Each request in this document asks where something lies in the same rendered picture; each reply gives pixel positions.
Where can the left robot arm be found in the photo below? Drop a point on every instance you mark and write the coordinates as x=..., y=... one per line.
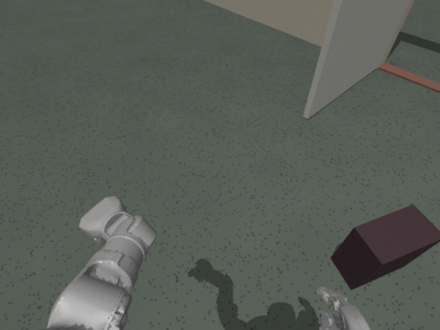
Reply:
x=98, y=298

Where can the right robot hand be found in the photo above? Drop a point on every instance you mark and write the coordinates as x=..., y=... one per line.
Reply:
x=350, y=317

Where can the left robot hand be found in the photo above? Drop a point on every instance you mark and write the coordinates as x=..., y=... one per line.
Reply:
x=92, y=221

